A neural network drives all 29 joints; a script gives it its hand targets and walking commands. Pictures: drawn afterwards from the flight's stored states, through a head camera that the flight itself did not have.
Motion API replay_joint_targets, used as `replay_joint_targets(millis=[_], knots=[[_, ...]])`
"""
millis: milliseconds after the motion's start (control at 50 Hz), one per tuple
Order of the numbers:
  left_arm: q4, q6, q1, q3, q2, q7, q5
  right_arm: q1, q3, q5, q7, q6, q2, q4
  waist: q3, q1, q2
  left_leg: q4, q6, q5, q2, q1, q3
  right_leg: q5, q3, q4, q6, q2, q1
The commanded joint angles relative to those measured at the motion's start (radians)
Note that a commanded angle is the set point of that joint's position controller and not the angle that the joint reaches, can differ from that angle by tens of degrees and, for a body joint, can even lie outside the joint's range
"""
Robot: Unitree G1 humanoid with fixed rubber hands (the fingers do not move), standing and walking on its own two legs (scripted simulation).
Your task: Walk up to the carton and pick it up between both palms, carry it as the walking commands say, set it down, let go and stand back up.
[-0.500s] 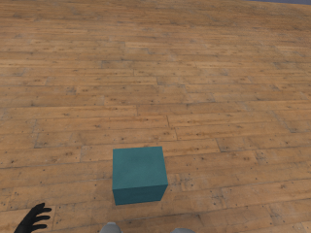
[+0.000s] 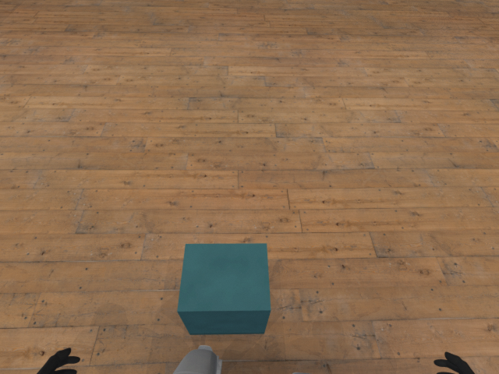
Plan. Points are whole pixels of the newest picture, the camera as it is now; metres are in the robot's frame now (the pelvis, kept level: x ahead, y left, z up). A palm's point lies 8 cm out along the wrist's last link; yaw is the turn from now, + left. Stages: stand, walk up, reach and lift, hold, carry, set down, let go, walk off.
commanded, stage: walk up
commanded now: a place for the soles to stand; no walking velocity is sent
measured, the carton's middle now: (226, 291) +0.44 +0.09 -0.58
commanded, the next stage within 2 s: none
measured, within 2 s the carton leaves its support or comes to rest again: neither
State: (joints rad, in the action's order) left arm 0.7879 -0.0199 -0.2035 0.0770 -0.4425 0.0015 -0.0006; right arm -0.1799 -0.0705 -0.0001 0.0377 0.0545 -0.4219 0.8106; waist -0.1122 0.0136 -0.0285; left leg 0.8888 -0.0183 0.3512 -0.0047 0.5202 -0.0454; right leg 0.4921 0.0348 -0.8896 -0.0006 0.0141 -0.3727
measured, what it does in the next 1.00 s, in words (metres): stands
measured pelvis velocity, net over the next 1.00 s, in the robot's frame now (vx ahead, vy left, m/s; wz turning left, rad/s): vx -0.02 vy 0.02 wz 0.04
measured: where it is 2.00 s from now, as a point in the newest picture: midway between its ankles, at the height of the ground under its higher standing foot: outside the picture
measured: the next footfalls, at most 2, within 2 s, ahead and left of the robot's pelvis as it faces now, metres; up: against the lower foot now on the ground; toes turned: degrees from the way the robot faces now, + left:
none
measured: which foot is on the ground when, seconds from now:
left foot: down 0.00-1.00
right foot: down 0.00-1.00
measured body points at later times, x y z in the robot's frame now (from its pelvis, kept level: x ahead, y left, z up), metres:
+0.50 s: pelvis -0.02 +0.02 +0.00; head +0.01 +0.03 +0.45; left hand +0.08 +0.36 -0.09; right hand +0.12 -0.31 -0.08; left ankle +0.05 +0.15 -0.69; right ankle -0.01 -0.11 -0.69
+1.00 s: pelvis -0.02 +0.02 +0.01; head +0.01 +0.03 +0.45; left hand +0.08 +0.36 -0.09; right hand +0.13 -0.30 -0.08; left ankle +0.05 +0.15 -0.69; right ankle -0.01 -0.11 -0.69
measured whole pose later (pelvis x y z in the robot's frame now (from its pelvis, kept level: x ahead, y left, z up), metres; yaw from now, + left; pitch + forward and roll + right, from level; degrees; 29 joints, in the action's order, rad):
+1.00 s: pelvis -0.02 +0.02 +0.01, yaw +2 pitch -2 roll +1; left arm 0.82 -0.02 -0.20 0.07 -0.44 0.00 0.00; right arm -0.17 -0.07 0.00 0.01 0.04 -0.42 0.81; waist -0.09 0.02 -0.03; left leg 0.83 0.00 0.33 -0.04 0.46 -0.04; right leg 0.48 0.04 -0.89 0.00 0.07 -0.37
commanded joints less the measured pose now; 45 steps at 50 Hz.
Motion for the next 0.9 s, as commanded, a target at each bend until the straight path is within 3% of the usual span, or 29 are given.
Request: replay_joint_targets(millis=[0, 20, 60, 100, 140, 160, 180, 200, 220, 240, 260, 300, 320, 340, 380, 420, 460, 480, 500, 520, 560, 620, 640, 700, 740, 760, 800, 860, 880], knots=[[-0.021, -0.040, -0.043, 0.067, -0.294, 0.025, -0.012, 0.076, -0.034, -0.010, 0.001, -0.029, -0.229, -0.052, 0.056, 0.052, -0.059, 0.147, -0.015, 0.205, -0.016, 0.111, -0.109, -0.248, -0.512, 0.476, 0.213, 0.424, 0.078], [-0.034, -0.044, 0.025, 0.063, -0.274, 0.025, -0.008, 0.025, -0.031, -0.002, -0.003, -0.028, -0.219, -0.046, 0.073, 0.026, -0.082, 0.157, -0.008, 0.202, -0.005, 0.112, -0.088, -0.380, -0.437, 0.429, 0.247, 0.408, 0.108], [-0.031, -0.041, -0.022, 0.051, -0.247, 0.028, -0.007, 0.020, -0.032, -0.005, -0.008, -0.022, -0.193, -0.051, 0.102, 0.034, -0.038, 0.093, -0.011, 0.184, 0.015, 0.107, -0.064, -0.623, -0.377, 0.340, 0.186, 0.340, 0.233], [-0.045, -0.033, 0.001, 0.050, -0.260, 0.025, 0.003, 0.006, -0.022, -0.011, -0.015, -0.011, -0.168, -0.056, 0.143, 0.020, -0.086, -0.040, -0.017, 0.067, 0.014, 0.009, 0.024, -0.842, -0.217, 0.241, 0.152, 0.284, 0.260], [-0.061, -0.017, 0.056, 0.043, -0.242, 0.015, 0.003, -0.064, -0.024, -0.015, -0.016, 0.002, -0.163, -0.018, 0.164, -0.016, -0.123, -0.197, -0.032, -0.239, 0.016, -0.193, 0.045, -0.724, -0.107, 0.168, 0.107, 0.201, 0.143], [-0.060, -0.016, 0.054, 0.040, -0.216, 0.014, 0.014, -0.041, -0.040, -0.032, -0.014, 0.005, -0.214, -0.033, 0.192, -0.001, 0.006, -0.156, -0.063, -0.466, 0.037, -0.242, -0.059, -0.634, -0.087, 0.109, 0.069, 0.157, 0.104], [-0.063, -0.011, 0.039, 0.036, -0.202, 0.012, 0.024, 0.004, -0.036, -0.016, -0.015, 0.008, -0.233, -0.038, 0.228, 0.015, 0.104, -0.163, -0.115, -0.514, 0.098, -0.272, -0.185, -0.423, -0.070, 0.072, 0.034, 0.097, 0.046], [-0.054, -0.007, 0.060, 0.034, -0.181, 0.011, 0.019, -0.017, -0.041, -0.020, -0.015, 0.007, -0.236, -0.033, 0.248, -0.007, 0.151, -0.253, -0.187, -0.407, 0.159, -0.261, -0.307, -0.183, -0.051, 0.015, 0.030, 0.039, 0.025], [-0.055, -0.003, 0.065, 0.033, -0.184, 0.012, 0.011, 0.016, -0.038, -0.018, -0.011, 0.006, -0.242, -0.044, 0.221, -0.006, 0.138, -0.308, -0.218, -0.270, 0.201, -0.201, -0.409, -0.036, -0.051, 0.016, 0.018, 0.021, 0.035], [-0.042, -0.001, 0.056, 0.034, -0.151, 0.011, 0.014, 0.022, -0.033, -0.020, -0.011, 0.007, -0.256, -0.034, 0.176, 0.008, 0.176, -0.345, -0.230, -0.170, 0.207, -0.166, -0.419, 0.053, -0.037, 0.047, 0.028, 0.008, 0.016], [-0.027, -0.003, 0.051, 0.025, -0.161, 0.008, 0.002, 0.035, -0.030, -0.015, -0.012, 0.001, -0.254, -0.035, 0.152, 0.011, 0.120, -0.362, -0.212, -0.082, 0.204, -0.089, -0.445, 0.067, -0.058, 0.110, 0.039, 0.021, 0.052], [-0.006, -0.017, -0.025, 0.037, -0.169, 0.002, -0.006, 0.097, -0.023, -0.021, -0.019, -0.009, -0.216, -0.040, 0.113, 0.052, 0.106, -0.287, -0.113, 0.052, 0.100, 0.007, -0.289, 0.083, -0.127, 0.315, 0.067, 0.074, 0.093], [-0.022, -0.021, 0.024, 0.042, -0.203, 0.000, -0.024, 0.088, -0.019, -0.021, -0.023, -0.014, -0.180, -0.041, 0.063, 0.021, 0.026, -0.232, -0.060, 0.057, 0.050, 0.070, -0.195, 0.147, -0.193, 0.402, 0.097, 0.146, 0.093], [-0.016, -0.027, -0.001, 0.052, -0.232, -0.001, -0.025, 0.075, -0.019, -0.022, -0.024, -0.014, -0.173, -0.047, 0.068, 0.026, -0.016, -0.118, -0.035, 0.065, -0.013, 0.062, -0.096, 0.227, -0.347, 0.491, 0.141, 0.221, 0.070], [-0.013, -0.023, 0.089, 0.054, -0.273, 0.001, -0.024, 0.001, -0.034, -0.020, -0.026, -0.016, -0.190, -0.029, 0.021, -0.011, -0.093, -0.017, -0.017, 0.097, 0.000, -0.044, 0.000, 0.271, -0.376, 0.529, 0.197, 0.318, -0.058], [-0.016, -0.023, 0.105, 0.046, -0.247, 0.002, -0.019, -0.021, -0.036, -0.020, -0.033, -0.001, -0.182, -0.014, 0.061, -0.038, -0.027, -0.144, -0.035, 0.022, 0.000, -0.151, -0.021, -0.043, -0.264, 0.364, 0.147, 0.245, -0.042], [-0.028, -0.020, 0.092, 0.034, -0.205, -0.001, -0.003, -0.040, -0.041, -0.027, -0.027, 0.015, -0.207, -0.018, 0.154, -0.014, 0.050, -0.234, -0.070, -0.254, 0.059, -0.226, -0.187, -0.212, -0.106, 0.183, 0.070, 0.127, 0.001], [-0.025, -0.015, 0.087, 0.032, -0.174, -0.002, 0.004, -0.009, -0.038, -0.019, -0.024, 0.020, -0.217, -0.032, 0.185, 0.001, 0.053, -0.265, -0.128, -0.288, 0.113, -0.243, -0.300, -0.180, -0.067, 0.127, 0.038, 0.069, -0.011], [-0.028, -0.010, 0.073, 0.027, -0.166, -0.002, 0.004, -0.015, -0.039, -0.021, -0.022, 0.021, -0.248, -0.030, 0.216, -0.003, 0.124, -0.334, -0.189, -0.216, 0.174, -0.219, -0.433, -0.061, -0.060, 0.067, 0.020, 0.037, 0.001], [-0.019, -0.006, 0.056, 0.029, -0.135, 0.000, 0.002, 0.015, -0.033, -0.025, -0.018, 0.016, -0.251, -0.032, 0.198, 0.015, 0.163, -0.393, -0.208, -0.100, 0.200, -0.157, -0.474, 0.031, -0.064, 0.072, 0.026, 0.015, 0.041], [-0.001, -0.016, 0.007, 0.026, -0.152, 0.004, -0.005, 0.105, -0.023, -0.034, -0.020, 0.003, -0.221, -0.047, 0.096, 0.044, 0.146, -0.333, -0.125, -0.041, 0.124, -0.011, -0.349, 0.018, -0.107, 0.261, 0.052, 0.066, 0.086], [-0.011, -0.029, 0.036, 0.051, -0.251, 0.001, -0.024, 0.046, -0.023, -0.017, -0.024, -0.004, -0.182, -0.040, 0.094, 0.008, -0.086, -0.140, -0.032, -0.009, -0.016, 0.004, -0.093, 0.168, -0.325, 0.492, 0.153, 0.240, 0.071], [-0.011, -0.027, 0.067, 0.045, -0.249, -0.001, -0.020, 0.027, -0.026, -0.020, -0.023, -0.004, -0.193, -0.029, 0.079, 0.000, -0.065, -0.103, -0.016, 0.017, -0.021, -0.058, -0.009, 0.120, -0.321, 0.488, 0.178, 0.283, 0.023], [-0.006, -0.020, 0.085, 0.028, -0.208, -0.001, -0.012, -0.017, -0.033, -0.020, -0.027, 0.007, -0.190, -0.008, 0.122, -0.018, 0.007, -0.180, -0.048, -0.249, 0.011, -0.205, -0.087, -0.137, -0.157, 0.310, 0.099, 0.180, -0.006], [-0.019, -0.018, 0.084, 0.037, -0.197, 0.000, -0.008, -0.026, -0.029, -0.012, -0.024, 0.012, -0.197, -0.027, 0.205, -0.005, 0.054, -0.245, -0.106, -0.310, 0.081, -0.214, -0.254, -0.186, -0.074, 0.164, 0.056, 0.097, 0.049], [-0.021, -0.012, 0.072, 0.028, -0.163, -0.004, 0.001, 0.000, -0.026, -0.029, -0.020, 0.014, -0.230, -0.035, 0.210, 0.002, 0.099, -0.280, -0.161, -0.257, 0.126, -0.201, -0.356, -0.135, -0.058, 0.116, 0.037, 0.054, 0.024], [-0.019, -0.012, 0.027, 0.033, -0.164, 0.002, 0.001, 0.057, -0.024, -0.030, -0.020, 0.008, -0.235, -0.041, 0.182, 0.031, 0.146, -0.320, -0.172, -0.129, 0.132, -0.116, -0.381, -0.010, -0.081, 0.171, 0.040, 0.046, 0.064], [-0.016, -0.021, 0.038, 0.042, -0.202, 0.002, -0.017, 0.070, -0.009, -0.011, -0.024, -0.004, -0.176, -0.036, 0.095, 0.017, 0.006, -0.234, -0.062, -0.101, 0.045, -0.004, -0.179, 0.036, -0.172, 0.379, 0.101, 0.149, 0.077], [-0.010, -0.025, 0.064, 0.041, -0.225, 0.004, -0.021, 0.054, -0.009, -0.008, -0.026, -0.008, -0.157, -0.034, 0.046, 0.016, -0.015, -0.178, -0.031, -0.055, 0.002, 0.007, -0.116, 0.112, -0.261, 0.463, 0.128, 0.206, 0.042]])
